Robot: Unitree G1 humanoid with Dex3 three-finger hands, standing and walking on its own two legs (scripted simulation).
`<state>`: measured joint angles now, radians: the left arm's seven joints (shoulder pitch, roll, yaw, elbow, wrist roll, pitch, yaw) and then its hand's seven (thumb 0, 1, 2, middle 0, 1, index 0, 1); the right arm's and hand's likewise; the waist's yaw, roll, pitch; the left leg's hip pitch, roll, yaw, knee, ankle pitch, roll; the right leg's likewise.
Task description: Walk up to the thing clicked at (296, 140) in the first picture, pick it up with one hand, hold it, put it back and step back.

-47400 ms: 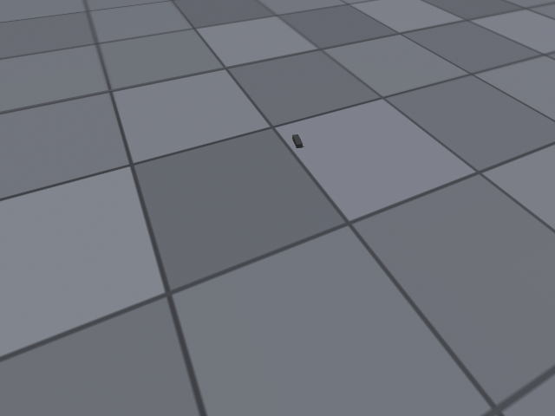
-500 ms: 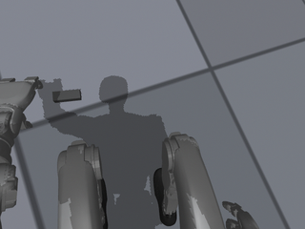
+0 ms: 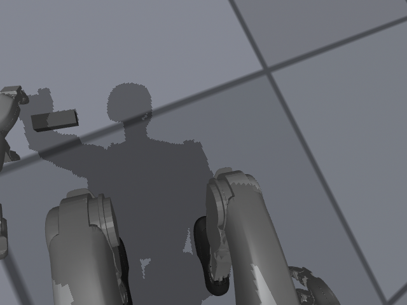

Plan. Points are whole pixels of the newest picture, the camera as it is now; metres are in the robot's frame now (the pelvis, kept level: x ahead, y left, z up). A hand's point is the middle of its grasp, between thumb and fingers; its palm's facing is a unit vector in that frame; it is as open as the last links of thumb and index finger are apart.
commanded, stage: rise first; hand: left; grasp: from above
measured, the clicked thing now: (55, 120) +0.51 +0.27 -0.32
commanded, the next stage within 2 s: approach in 1.92 s
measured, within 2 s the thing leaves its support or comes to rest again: neither
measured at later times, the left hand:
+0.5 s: hand (11, 129) +0.45 +0.31 -0.19, palm faces -0.45 -0.08 -0.89, open 12.6 cm
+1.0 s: hand (14, 125) +0.46 +0.31 -0.20, palm faces -0.46 -0.08 -0.88, open 12.9 cm
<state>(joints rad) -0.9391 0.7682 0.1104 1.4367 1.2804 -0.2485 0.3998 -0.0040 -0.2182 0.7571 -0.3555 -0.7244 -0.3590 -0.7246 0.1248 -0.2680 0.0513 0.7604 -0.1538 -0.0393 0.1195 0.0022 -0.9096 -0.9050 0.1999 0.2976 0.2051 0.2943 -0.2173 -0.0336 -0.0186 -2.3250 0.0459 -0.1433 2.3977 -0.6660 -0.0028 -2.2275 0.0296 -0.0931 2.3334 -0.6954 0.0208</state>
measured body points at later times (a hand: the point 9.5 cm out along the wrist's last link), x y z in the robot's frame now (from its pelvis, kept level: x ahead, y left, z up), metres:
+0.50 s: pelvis +0.00 +0.00 -0.01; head +0.26 +0.08 +0.36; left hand +0.47 +0.31 -0.14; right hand +0.06 -0.27 -0.11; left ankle +0.08 +0.13 -0.30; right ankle +0.10 -0.12 -0.30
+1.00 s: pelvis +0.00 +0.00 -0.02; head +0.26 +0.09 +0.34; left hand +0.48 +0.31 -0.15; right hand +0.04 -0.27 -0.11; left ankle +0.08 +0.13 -0.30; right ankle +0.10 -0.12 -0.30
